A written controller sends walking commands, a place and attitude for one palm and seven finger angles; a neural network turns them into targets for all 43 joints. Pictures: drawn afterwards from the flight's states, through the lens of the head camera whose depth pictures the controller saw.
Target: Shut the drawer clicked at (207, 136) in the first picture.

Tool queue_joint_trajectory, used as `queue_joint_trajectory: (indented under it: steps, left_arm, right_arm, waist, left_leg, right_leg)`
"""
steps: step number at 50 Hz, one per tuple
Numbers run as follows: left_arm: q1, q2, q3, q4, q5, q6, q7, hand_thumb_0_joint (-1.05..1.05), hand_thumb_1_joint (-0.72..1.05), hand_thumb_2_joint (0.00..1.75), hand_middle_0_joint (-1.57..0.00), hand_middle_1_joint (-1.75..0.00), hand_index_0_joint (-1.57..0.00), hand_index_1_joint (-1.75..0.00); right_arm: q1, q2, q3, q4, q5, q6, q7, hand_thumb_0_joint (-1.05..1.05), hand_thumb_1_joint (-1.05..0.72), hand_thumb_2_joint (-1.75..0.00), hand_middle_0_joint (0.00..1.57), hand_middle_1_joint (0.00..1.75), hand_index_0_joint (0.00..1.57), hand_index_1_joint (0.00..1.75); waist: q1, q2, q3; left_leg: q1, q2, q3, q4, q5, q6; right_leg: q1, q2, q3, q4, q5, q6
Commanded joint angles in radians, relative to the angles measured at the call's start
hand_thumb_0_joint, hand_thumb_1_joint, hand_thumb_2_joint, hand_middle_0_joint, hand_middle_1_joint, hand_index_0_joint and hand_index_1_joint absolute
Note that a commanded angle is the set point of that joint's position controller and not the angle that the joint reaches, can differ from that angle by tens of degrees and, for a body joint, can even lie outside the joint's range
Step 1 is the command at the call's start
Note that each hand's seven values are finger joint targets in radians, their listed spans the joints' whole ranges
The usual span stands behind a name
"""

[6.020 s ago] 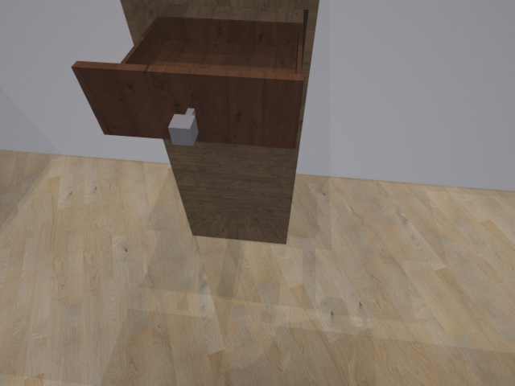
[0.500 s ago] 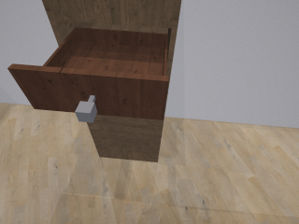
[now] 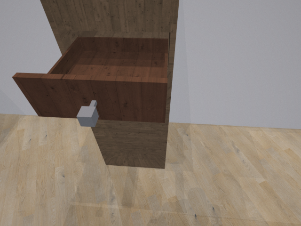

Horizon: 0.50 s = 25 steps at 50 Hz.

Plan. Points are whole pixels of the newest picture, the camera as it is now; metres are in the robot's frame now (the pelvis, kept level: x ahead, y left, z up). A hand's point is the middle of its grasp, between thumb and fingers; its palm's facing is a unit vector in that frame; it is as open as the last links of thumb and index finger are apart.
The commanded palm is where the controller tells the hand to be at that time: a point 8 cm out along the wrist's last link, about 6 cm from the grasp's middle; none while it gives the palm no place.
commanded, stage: come to a stop and stand still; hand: left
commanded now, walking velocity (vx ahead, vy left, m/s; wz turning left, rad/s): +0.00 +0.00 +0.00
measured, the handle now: (90, 111) +0.36 +0.18 +0.14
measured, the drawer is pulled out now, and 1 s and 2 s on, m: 0.28 0.28 0.28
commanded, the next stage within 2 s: look again from close up in 0.68 s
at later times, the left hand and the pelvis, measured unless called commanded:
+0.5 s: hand out of the picture +0.03 +0.15 -0.16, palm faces +0.00 -0.98 -0.22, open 7.3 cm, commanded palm none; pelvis +0.01 -0.03 +0.01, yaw -1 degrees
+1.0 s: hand out of the picture +0.03 +0.13 -0.17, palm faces +0.02 -0.98 -0.20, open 7.3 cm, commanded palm none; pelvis +0.02 -0.04 +0.01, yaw +0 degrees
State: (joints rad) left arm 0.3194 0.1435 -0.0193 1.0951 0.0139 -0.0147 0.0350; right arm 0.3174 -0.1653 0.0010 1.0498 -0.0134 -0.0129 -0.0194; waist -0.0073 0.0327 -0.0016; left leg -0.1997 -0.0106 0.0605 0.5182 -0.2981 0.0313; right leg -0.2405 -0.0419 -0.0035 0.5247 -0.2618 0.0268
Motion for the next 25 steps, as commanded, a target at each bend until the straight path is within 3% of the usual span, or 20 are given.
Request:
queue_joint_trajectory:
  steps: [1,8,11,25]
  left_arm:
    - [0.026,0.105,0.015,-0.037,0.000,-0.012,0.002,0.00,0.90,0.90,-0.20,-0.30,-0.20,-0.30]
    - [0.013,0.129,0.020,-0.033,-0.003,-0.016,0.002,0.00,0.90,0.90,-0.20,-0.30,-0.20,-0.30]
    - [0.007,0.135,0.023,-0.031,-0.004,-0.017,0.002,0.00,0.90,0.90,-0.20,-0.30,-0.20,-0.30]
    - [-0.012,0.134,0.029,-0.012,-0.005,-0.018,0.001,0.00,0.90,0.90,-0.20,-0.30,-0.20,-0.30]
  right_arm:
    - [0.034,-0.101,-0.011,-0.044,0.001,-0.023,0.000,0.00,-0.90,-0.90,0.20,0.30,0.20,0.30]
    - [0.029,-0.105,-0.004,-0.009,0.001,-0.024,0.000,0.00,-0.90,-0.90,0.20,0.30,0.20,0.30]
    - [0.023,-0.103,-0.003,0.004,0.000,-0.024,-0.002,0.00,-0.90,-0.90,0.20,0.30,0.20,0.30]
    - [0.018,-0.086,-0.003,0.053,0.001,-0.019,-0.009,0.00,-0.90,-0.90,0.20,0.30,0.20,0.30]
  waist:
    - [0.006,-0.033,0.118]
    - [0.004,-0.088,0.088]
    - [0.005,-0.054,0.078]
    - [0.005,-0.046,0.052]
  left_leg:
    - [-0.093,0.109,-0.129,-0.202,0.003,0.015]
    - [-0.018,0.100,-0.091,-0.178,0.106,0.007]
    - [-0.001,0.100,-0.081,-0.174,0.134,0.002]
    - [0.029,0.107,-0.065,-0.166,0.166,-0.013]
  right_leg:
    - [-0.016,-0.034,0.059,-0.086,0.017,-0.061]
    - [-0.002,-0.055,0.080,-0.111,0.089,-0.059]
    - [0.005,-0.055,0.085,-0.111,0.127,-0.062]
    - [0.046,-0.062,0.081,-0.130,0.207,-0.068]
